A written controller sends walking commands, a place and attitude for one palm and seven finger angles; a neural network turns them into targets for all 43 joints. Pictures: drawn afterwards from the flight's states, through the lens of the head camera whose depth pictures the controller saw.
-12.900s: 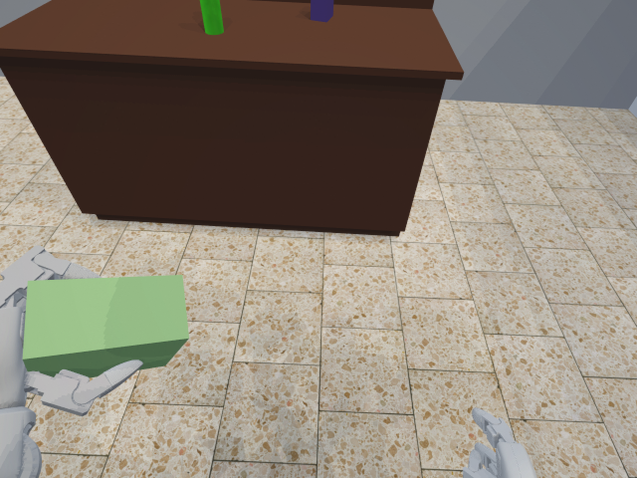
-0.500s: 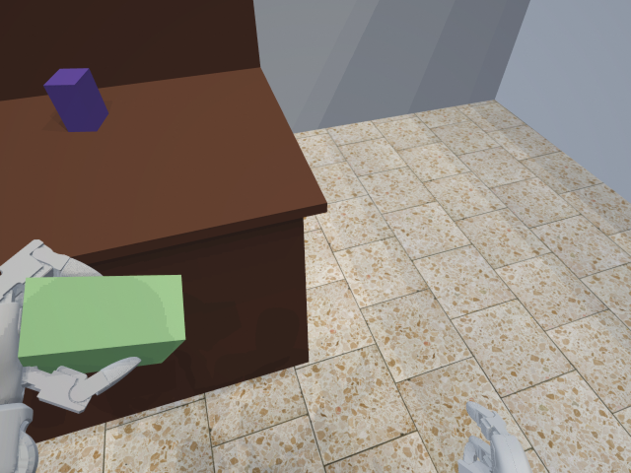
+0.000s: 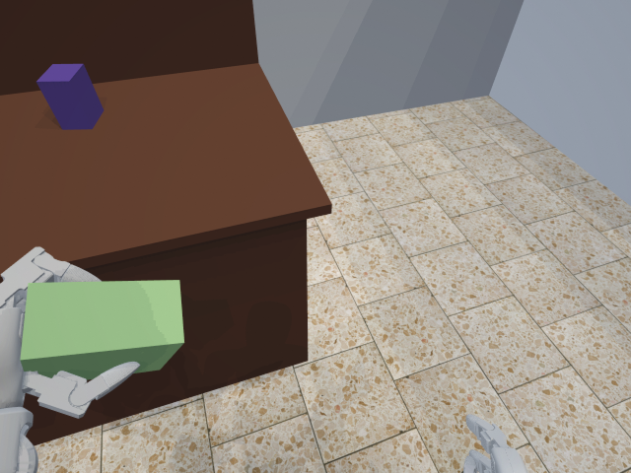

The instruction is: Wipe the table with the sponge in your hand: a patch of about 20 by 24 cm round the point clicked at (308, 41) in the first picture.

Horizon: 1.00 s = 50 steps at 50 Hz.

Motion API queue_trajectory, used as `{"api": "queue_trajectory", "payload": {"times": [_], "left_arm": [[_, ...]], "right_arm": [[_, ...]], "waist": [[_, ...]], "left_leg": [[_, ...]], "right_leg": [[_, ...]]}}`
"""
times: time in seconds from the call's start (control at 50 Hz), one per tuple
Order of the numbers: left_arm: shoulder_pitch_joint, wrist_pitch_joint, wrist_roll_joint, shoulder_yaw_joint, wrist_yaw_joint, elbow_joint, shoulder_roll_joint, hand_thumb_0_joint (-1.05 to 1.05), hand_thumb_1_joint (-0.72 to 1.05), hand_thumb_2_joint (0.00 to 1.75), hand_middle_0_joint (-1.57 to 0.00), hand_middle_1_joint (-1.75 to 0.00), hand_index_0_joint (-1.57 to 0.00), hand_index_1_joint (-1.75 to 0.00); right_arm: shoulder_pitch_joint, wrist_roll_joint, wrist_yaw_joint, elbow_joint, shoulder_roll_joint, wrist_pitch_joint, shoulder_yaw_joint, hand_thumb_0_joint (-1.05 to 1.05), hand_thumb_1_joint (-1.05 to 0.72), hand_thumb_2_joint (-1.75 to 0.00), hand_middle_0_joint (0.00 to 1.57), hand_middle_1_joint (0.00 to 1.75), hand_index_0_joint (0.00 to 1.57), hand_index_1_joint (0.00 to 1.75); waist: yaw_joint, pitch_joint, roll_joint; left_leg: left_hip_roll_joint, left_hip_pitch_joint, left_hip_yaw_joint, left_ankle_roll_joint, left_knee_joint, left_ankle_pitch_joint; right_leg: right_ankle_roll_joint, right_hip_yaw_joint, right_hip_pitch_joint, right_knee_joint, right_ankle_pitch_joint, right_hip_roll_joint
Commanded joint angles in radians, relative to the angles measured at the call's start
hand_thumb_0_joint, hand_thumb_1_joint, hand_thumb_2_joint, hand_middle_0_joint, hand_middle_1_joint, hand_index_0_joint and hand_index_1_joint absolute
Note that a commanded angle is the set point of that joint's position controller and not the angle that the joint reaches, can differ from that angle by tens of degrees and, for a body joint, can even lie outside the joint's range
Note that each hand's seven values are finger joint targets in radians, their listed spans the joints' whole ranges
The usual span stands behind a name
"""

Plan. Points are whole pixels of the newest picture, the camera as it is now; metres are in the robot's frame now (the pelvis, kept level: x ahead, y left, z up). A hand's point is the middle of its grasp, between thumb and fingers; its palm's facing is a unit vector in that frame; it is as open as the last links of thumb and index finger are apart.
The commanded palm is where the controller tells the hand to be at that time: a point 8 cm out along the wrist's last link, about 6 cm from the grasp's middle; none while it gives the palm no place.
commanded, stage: come to a stop and stand still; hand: left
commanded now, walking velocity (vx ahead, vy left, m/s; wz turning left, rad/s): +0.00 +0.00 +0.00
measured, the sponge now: (127, 331) +0.22 +0.21 +0.13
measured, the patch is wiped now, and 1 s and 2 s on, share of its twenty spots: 0.00 0.00 0.00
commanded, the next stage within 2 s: look again from close up in 0.44 s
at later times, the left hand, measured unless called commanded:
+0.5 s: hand (91, 308) +0.23 +0.24 +0.16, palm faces +0.39 -0.84 -0.39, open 10.4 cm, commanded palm +0.18 +0.28 +0.18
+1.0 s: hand (40, 293) +0.24 +0.29 +0.16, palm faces +0.43 -0.82 -0.38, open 10.4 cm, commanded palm +0.18 +0.31 +0.18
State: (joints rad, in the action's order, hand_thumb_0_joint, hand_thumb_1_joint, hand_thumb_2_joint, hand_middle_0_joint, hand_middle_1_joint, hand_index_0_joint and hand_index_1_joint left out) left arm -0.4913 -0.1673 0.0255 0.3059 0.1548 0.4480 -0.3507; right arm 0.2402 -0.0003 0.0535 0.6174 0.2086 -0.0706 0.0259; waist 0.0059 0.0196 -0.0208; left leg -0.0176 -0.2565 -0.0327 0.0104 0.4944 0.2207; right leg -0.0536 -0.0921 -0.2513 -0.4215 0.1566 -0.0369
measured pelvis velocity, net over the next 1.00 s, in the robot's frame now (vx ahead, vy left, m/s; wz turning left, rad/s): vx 0.03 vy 0.03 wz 0.01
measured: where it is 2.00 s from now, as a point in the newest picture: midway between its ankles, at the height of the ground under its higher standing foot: outside the picture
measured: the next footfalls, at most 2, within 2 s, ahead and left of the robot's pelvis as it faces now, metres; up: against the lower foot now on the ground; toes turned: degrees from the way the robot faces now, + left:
left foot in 1.52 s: +0.16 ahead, +0.19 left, +0.00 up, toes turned -3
right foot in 1.76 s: +0.16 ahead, +0.03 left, +0.00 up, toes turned -11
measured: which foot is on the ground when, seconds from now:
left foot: down 0.00-1.00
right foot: down 0.00-1.00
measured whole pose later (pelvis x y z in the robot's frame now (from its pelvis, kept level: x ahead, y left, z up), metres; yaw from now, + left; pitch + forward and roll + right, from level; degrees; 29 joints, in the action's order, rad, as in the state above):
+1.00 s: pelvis +0.03 +0.03 +0.00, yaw +0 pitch -1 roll -1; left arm -0.38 -0.23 0.03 0.38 0.10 0.40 -0.39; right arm 0.24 -0.01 0.03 0.59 0.19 -0.16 0.03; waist 0.05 0.05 0.05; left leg 0.03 -0.21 -0.04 0.05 0.46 0.24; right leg -0.02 -0.08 -0.22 -0.43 0.20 0.00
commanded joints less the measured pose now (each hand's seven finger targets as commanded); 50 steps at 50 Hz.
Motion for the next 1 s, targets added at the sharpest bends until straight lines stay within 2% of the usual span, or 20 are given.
{"api": "queue_trajectory", "payload": {"times": [0.0,0.08,0.14,0.26,0.5,0.52,0.54,0.56,0.58,0.6,0.62,0.66,0.68,0.74,0.76,0.78,0.82,0.88,0.94,0.98], "left_arm": [[0.126,-0.065,0.005,0.107,0.023,0.240,-0.171,0.00,0.10,1.30,-1.20,-1.60,-1.20,-1.60],[0.123,-0.069,0.007,0.113,0.024,0.257,-0.174,0.00,0.10,1.30,-1.20,-1.60,-1.20,-1.60],[0.083,-0.070,0.011,0.114,0.023,0.239,-0.166,0.00,0.10,1.30,-1.20,-1.60,-1.20,-1.60],[0.057,-0.068,0.018,0.114,0.021,0.221,-0.158,0.00,0.10,1.30,-1.20,-1.60,-1.20,-1.60],[0.109,-0.065,0.018,0.107,0.021,0.232,-0.163,0.00,0.10,1.30,-1.20,-1.60,-1.20,-1.60],[1.142,-0.155,-0.135,0.719,0.013,0.459,-0.992,0.00,0.10,1.30,-1.20,-1.60,-1.20,-1.60],[0.601,-0.115,-0.040,0.332,-0.038,-0.111,-0.400,0.00,0.10,1.30,-1.20,-1.60,-1.20,-1.60],[0.337,-0.124,0.004,0.269,-0.035,-0.046,-0.300,0.00,0.10,1.30,-1.20,-1.60,-1.20,-1.60],[0.263,-0.120,0.024,0.144,-0.039,-0.120,-0.132,0.00,0.10,1.30,-1.20,-1.60,-1.20,-1.60],[0.266,-0.139,0.029,0.129,-0.043,0.007,-0.159,0.00,0.10,1.30,-1.20,-1.60,-1.20,-1.60],[0.216,-0.149,0.034,0.113,-0.043,0.082,-0.158,0.00,0.10,1.30,-1.20,-1.60,-1.20,-1.60],[0.124,-0.153,0.034,0.059,-0.046,0.178,-0.127,0.00,0.10,1.30,-1.20,-1.60,-1.20,-1.60],[0.078,-0.146,0.039,0.049,-0.045,0.179,-0.113,0.00,0.10,1.30,-1.20,-1.60,-1.20,-1.60],[0.087,-0.133,0.027,0.145,-0.032,0.187,-0.200,0.00,0.10,1.30,-1.20,-1.60,-1.20,-1.60],[0.103,-0.133,0.026,0.176,-0.029,0.189,-0.225,0.00,0.10,1.30,-1.20,-1.60,-1.20,-1.60],[0.145,-0.133,0.028,0.242,-0.022,0.206,-0.291,0.00,0.10,1.30,-1.20,-1.60,-1.20,-1.60],[0.178,-0.138,0.030,0.223,-0.026,0.194,-0.249,0.00,0.10,1.30,-1.20,-1.60,-1.20,-1.60],[0.283,-0.147,0.026,0.207,-0.030,0.248,-0.250,0.00,0.10,1.30,-1.20,-1.60,-1.20,-1.60],[0.268,-0.148,0.015,0.137,-0.038,0.237,-0.188,0.00,0.10,1.30,-1.20,-1.60,-1.20,-1.60],[0.240,-0.140,0.018,0.087,-0.043,0.224,-0.136,0.00,0.10,1.30,-1.20,-1.60,-1.20,-1.60]], "right_arm": [[-0.110,-0.001,0.015,-0.153,0.115,-0.056,-0.041,0.00,-0.90,-0.90,0.20,0.30,0.20,0.30],[-0.111,-0.001,0.017,-0.156,0.118,-0.056,-0.042,0.00,-0.90,-0.90,0.20,0.30,0.20,0.30],[-0.107,0.001,0.016,-0.161,0.113,-0.056,-0.042,0.00,-0.90,-0.90,0.20,0.30,0.20,0.30],[-0.105,0.004,0.014,-0.166,0.114,-0.047,-0.043,0.00,-0.90,-0.90,0.20,0.30,0.20,0.30],[-0.114,0.003,0.015,-0.164,0.116,-0.039,-0.044,0.00,-0.90,-0.90,0.20,0.30,0.20,0.30],[0.062,-0.025,0.013,-0.149,0.128,-0.096,-0.081,0.00,-0.90,-0.90,0.20,0.30,0.20,0.30],[-0.045,-0.004,0.005,-0.110,0.026,-0.095,-0.035,0.00,-0.90,-0.90,0.20,0.30,0.20,0.30],[-0.071,0.009,0.003,-0.185,0.069,-0.110,-0.061,0.00,-0.90,-0.90,0.20,0.30,0.20,0.30],[-0.089,0.025,-0.014,-0.188,0.081,-0.121,-0.062,0.00,-0.90,-0.90,0.20,0.30,0.20,0.30],[-0.077,0.019,-0.021,-0.184,0.107,-0.120,-0.064,0.00,-0.90,-0.90,0.20,0.30,0.20,0.30],[-0.082,0.015,-0.030,-0.178,0.113,-0.123,-0.065,0.00,-0.90,-0.90,0.20,0.30,0.20,0.30],[-0.103,0.015,-0.045,-0.189,0.111,-0.130,-0.061,0.00,-0.90,-0.90,0.20,0.30,0.20,0.30],[-0.118,0.019,-0.046,-0.189,0.111,-0.138,-0.059,0.00,-0.90,-0.90,0.20,0.30,0.20,0.30],[-0.120,0.013,-0.033,-0.202,0.119,-0.136,-0.057,0.00,-0.90,-0.90,0.20,0.30,0.20,0.30],[-0.120,0.011,-0.026,-0.203,0.121,-0.136,-0.060,0.00,-0.90,-0.90,0.20,0.30,0.20,0.30],[-0.125,0.008,-0.016,-0.205,0.124,-0.133,-0.059,0.00,-0.90,-0.90,0.20,0.30,0.20,0.30],[-0.119,0.006,-0.008,-0.206,0.116,-0.133,-0.055,0.00,-0.90,-0.90,0.20,0.30,0.20,0.30],[-0.128,0.001,-0.005,-0.201,0.114,-0.147,-0.048,0.00,-0.90,-0.90,0.20,0.30,0.20,0.30],[-0.114,-0.006,-0.018,-0.195,0.119,-0.163,-0.051,0.00,-0.90,-0.90,0.20,0.30,0.20,0.30],[-0.115,-0.011,-0.028,-0.195,0.123,-0.169,-0.053,0.00,-0.90,-0.90,0.20,0.30,0.20,0.30]], "waist": [[0.000,-0.075,-0.035],[0.003,-0.109,-0.075],[0.006,-0.127,-0.068],[0.001,-0.148,-0.032],[-0.003,-0.120,-0.029],[0.016,0.072,0.192],[0.021,-0.168,0.173],[0.062,-0.072,0.131],[0.036,-0.131,-0.008],[0.036,-0.174,-0.095],[0.039,-0.193,-0.113],[0.047,-0.175,-0.069],[0.042,-0.157,-0.065],[0.041,-0.097,0.088],[0.036,-0.089,0.114],[0.032,-0.071,0.093],[0.023,-0.071,0.042],[0.022,-0.086,-0.122],[0.024,-0.138,-0.112],[0.016,-0.141,-0.074]], "left_leg": [[-0.077,-0.063,0.108,0.007,-0.126,0.063],[-0.094,-0.064,0.124,0.007,-0.145,-0.022],[-0.103,-0.048,0.119,0.006,-0.130,-0.112],[-0.099,-0.038,0.106,-0.004,-0.102,-0.163],[-0.077,-0.041,0.097,-0.005,-0.088,-0.075],[-0.031,-0.138,0.015,0.008,0.057,-0.071],[0.046,-0.030,0.023,0.023,0.060,-0.059],[0.017,-0.032,0.033,0.002,0.059,-0.040],[0.006,0.013,0.030,-0.004,-0.004,-0.044],[0.011,0.043,0.029,0.003,-0.044,-0.051],[-0.001,0.048,0.039,0.008,-0.067,-0.072],[-0.024,0.023,0.064,0.025,-0.100,-0.061],[-0.047,0.028,0.088,0.028,-0.134,-0.025],[-0.050,-0.076,0.122,0.028,-0.175,0.090],[-0.042,-0.067,0.120,0.026,-0.167,0.093],[-0.037,-0.057,0.121,0.022,-0.172,0.107],[-0.039,-0.046,0.131,0.026,-0.179,0.086],[-0.058,-0.035,0.144,0.024,-0.213,0.052],[-0.044,-0.013,0.098,0.032,-0.152,0.018],[-0.028,0.020,0.083,0.028,-0.120,0.034]], "right_leg": [[0.036,0.166,0.082,0.100,0.128,0.116],[0.042,0.132,0.139,0.047,0.013,0.095],[0.043,0.124,0.164,0.024,-0.085,0.094],[0.039,0.127,0.176,0.016,-0.158,0.108],[0.030,0.160,0.134,0.061,-0.061,0.127],[0.162,0.205,-0.023,0.199,-0.174,0.123],[0.036,0.214,0.074,0.108,-0.152,0.211],[0.051,0.304,0.080,0.169,-0.189,0.224],[0.001,0.300,0.148,0.120,-0.202,0.247],[0.016,0.253,0.166,0.092,-0.158,0.216],[0.037,0.219,0.178,0.077,-0.097,0.190],[0.062,0.186,0.178,0.071,0.002,0.153],[0.044,0.164,0.151,0.060,0.057,0.133],[0.044,0.141,0.146,0.076,0.168,0.099],[0.041,0.148,0.124,0.096,0.187,0.102],[0.039,0.156,0.092,0.112,0.217,0.101],[0.033,0.149,0.096,0.095,0.184,0.097],[0.034,0.125,0.137,0.029,0.064,0.075],[0.021,0.126,0.182,0.008,-0.012,0.087],[0.007,0.151,0.140,0.020,0.028,0.094]]}}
